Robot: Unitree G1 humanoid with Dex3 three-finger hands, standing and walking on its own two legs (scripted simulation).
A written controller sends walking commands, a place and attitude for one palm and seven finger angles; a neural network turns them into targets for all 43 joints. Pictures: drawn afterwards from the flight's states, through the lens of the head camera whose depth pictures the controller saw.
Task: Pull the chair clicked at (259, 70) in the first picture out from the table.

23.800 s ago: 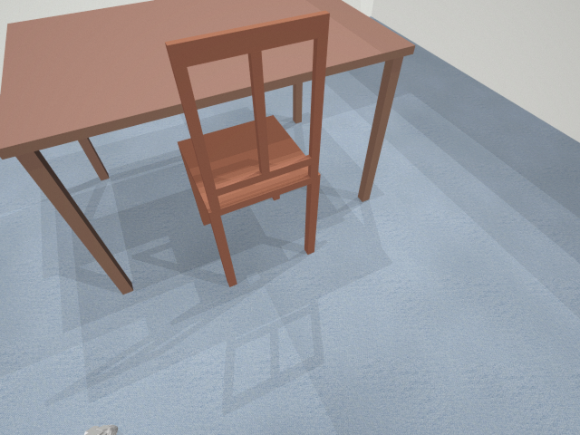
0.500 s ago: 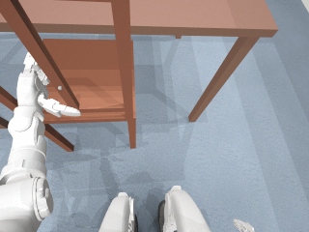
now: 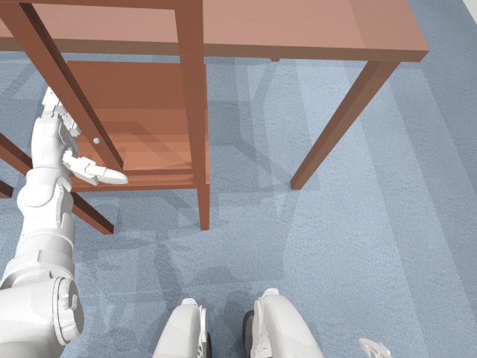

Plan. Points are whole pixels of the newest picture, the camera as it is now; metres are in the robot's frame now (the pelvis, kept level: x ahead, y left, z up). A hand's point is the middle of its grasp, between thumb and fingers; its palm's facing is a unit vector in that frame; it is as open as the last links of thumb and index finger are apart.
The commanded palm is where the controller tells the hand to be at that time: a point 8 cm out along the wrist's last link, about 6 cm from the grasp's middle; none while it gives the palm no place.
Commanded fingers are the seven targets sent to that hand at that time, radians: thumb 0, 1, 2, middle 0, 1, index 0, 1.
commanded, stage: hook a spindle and tug to test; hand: left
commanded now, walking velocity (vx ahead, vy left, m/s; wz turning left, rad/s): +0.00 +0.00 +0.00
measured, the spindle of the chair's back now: (82, 113) +0.48 +0.23 +0.06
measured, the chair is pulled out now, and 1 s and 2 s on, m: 0.00 0.00 0.05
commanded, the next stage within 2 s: step backward, pulling the chair out in 1.44 s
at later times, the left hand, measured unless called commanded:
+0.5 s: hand (100, 140) +0.45 +0.22 +0.02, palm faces +0.05 -1.00 -0.04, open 11.8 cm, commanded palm +0.43 +0.25 +0.02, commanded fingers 0.00 0.28 0.64 -0.50 -1.45 -0.50 -1.45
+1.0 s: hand (103, 141) +0.45 +0.21 +0.02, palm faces +0.06 -1.00 -0.03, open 5.5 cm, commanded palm +0.41 +0.25 +0.02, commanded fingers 0.00 0.90 0.90 -0.50 -1.45 -0.50 -1.45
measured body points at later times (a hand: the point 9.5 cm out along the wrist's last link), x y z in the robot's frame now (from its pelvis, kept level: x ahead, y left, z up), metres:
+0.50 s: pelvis +0.00 +0.00 +0.00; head +0.15 +0.02 +0.42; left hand +0.45 +0.27 +0.02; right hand +0.07 -0.27 -0.12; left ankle +0.00 +0.07 -0.62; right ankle +0.05 -0.11 -0.62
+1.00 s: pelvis +0.00 +0.00 +0.00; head +0.15 +0.02 +0.43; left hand +0.44 +0.26 +0.03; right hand +0.08 -0.27 -0.11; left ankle +0.00 +0.07 -0.62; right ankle +0.05 -0.11 -0.62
